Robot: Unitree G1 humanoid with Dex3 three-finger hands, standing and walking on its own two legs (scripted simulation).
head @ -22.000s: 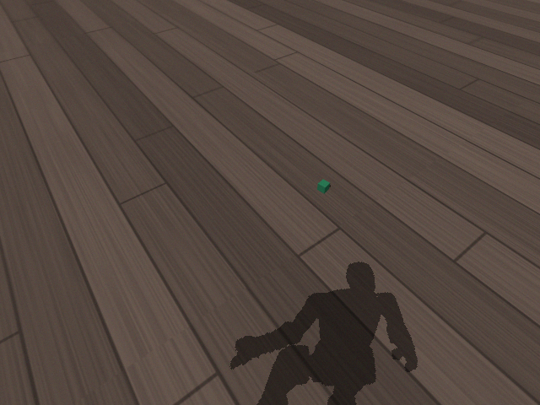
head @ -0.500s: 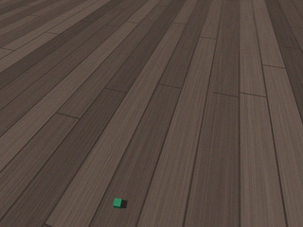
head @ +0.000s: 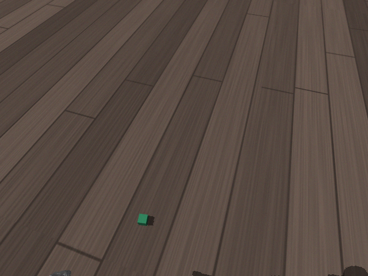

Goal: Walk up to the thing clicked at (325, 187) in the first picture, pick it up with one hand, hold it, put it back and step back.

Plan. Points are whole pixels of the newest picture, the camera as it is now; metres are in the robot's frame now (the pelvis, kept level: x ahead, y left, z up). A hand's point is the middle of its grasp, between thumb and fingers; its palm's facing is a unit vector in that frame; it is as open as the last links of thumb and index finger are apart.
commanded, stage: walk up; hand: left
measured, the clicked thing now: (143, 219) +0.45 +0.23 -0.75
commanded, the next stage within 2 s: none
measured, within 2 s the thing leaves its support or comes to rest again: neither
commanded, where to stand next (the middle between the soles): +0.09 +0.04 m, yaw -4 degrees
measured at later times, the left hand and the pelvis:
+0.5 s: hand out of the picture +0.02 +0.31 -0.18, palm faces -0.10 -0.93 -0.36, open 7.3 cm; pelvis -0.11 +0.05 -0.01, yaw -3 degrees
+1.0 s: hand out of the picture -0.12 +0.26 -0.14, palm faces +0.00 -0.92 -0.40, open 7.4 cm; pelvis -0.25 +0.00 -0.01, yaw +1 degrees
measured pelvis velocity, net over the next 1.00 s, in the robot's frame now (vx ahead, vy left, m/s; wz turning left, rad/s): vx -0.25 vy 0.00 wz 0.01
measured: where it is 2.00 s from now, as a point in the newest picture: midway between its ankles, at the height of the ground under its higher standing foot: outside the picture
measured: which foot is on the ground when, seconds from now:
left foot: down 0.00-0.04, up 0.06-0.16, down 0.18-0.72, up 0.74-1.00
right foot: down 0.00-0.18, up 0.20-0.66, down 0.68-1.00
